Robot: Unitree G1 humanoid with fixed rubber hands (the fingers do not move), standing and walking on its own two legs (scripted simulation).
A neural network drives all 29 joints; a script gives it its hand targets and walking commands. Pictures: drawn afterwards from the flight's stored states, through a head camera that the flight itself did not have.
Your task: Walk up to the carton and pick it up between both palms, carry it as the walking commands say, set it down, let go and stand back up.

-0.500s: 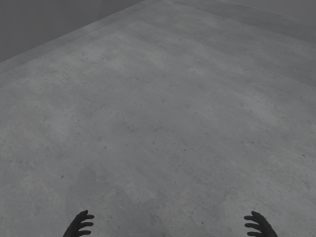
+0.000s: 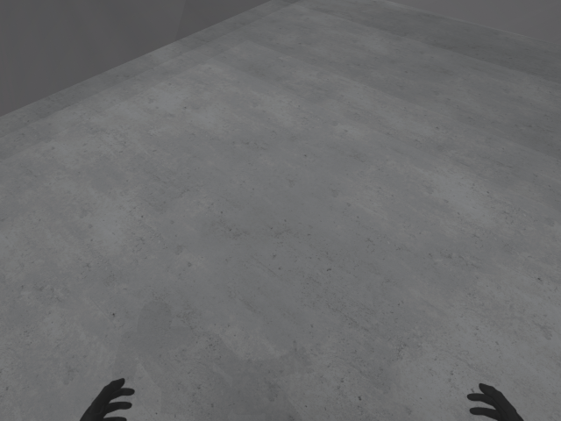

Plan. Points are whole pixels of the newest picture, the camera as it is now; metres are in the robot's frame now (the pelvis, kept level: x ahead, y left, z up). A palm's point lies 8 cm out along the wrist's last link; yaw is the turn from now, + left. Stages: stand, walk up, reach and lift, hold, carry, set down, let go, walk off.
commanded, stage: stand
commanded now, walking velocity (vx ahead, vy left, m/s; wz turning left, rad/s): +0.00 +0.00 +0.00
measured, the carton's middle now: out of the picture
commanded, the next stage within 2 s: walk up in 0.54 s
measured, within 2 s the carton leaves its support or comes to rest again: neither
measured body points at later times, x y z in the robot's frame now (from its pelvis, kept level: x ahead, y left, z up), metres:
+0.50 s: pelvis +0.00 +0.00 +0.01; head +0.00 +0.00 +0.46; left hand +0.11 +0.31 -0.11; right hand +0.10 -0.31 -0.11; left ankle +0.00 +0.12 -0.74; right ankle +0.01 -0.11 -0.74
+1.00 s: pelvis -0.01 -0.06 -0.01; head +0.01 -0.06 +0.44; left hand +0.22 +0.25 -0.08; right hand +0.06 -0.44 -0.07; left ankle +0.01 +0.12 -0.74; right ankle +0.02 -0.23 -0.72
